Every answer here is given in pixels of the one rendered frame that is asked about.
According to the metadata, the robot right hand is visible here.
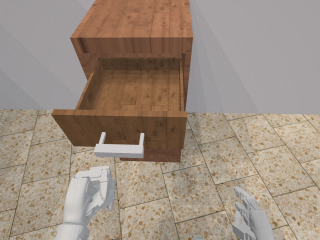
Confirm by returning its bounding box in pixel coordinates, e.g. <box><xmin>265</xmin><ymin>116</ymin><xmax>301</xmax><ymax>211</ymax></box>
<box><xmin>232</xmin><ymin>186</ymin><xmax>275</xmax><ymax>240</ymax></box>

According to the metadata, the handle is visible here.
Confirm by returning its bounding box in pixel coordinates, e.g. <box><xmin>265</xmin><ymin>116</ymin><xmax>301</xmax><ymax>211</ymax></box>
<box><xmin>94</xmin><ymin>132</ymin><xmax>145</xmax><ymax>158</ymax></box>

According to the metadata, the cabinet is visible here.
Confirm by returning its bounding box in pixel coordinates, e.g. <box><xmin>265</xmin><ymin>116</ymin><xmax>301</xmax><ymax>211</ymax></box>
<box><xmin>70</xmin><ymin>0</ymin><xmax>193</xmax><ymax>163</ymax></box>

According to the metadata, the robot left hand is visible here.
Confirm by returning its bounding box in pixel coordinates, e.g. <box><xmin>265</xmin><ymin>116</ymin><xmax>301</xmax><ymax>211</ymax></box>
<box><xmin>62</xmin><ymin>165</ymin><xmax>116</xmax><ymax>227</ymax></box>

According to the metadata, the robot left forearm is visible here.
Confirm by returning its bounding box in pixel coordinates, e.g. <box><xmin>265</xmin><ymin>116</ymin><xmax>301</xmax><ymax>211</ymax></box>
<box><xmin>54</xmin><ymin>222</ymin><xmax>90</xmax><ymax>240</ymax></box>

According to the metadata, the drawer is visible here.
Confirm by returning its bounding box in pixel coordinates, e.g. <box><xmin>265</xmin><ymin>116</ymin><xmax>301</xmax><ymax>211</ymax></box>
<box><xmin>51</xmin><ymin>57</ymin><xmax>187</xmax><ymax>150</ymax></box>

